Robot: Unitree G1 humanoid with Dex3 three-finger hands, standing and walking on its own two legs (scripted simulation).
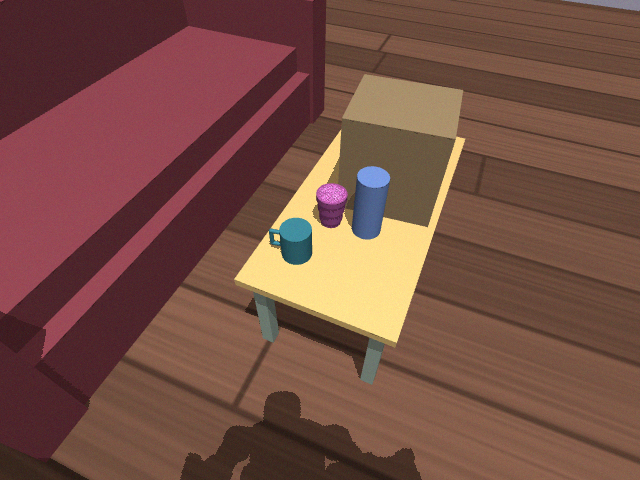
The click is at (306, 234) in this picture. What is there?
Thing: mug
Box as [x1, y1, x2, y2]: [269, 218, 311, 264]
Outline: 290,218 284,221 278,230 269,229 270,242 272,244 281,246 282,256 287,262 299,264 305,262 311,255 311,227 310,224 304,219
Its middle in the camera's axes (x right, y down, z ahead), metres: -0.09 +0.01 +1.10
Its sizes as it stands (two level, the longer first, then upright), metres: 0.122 0.088 0.100
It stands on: a support 0.37 m high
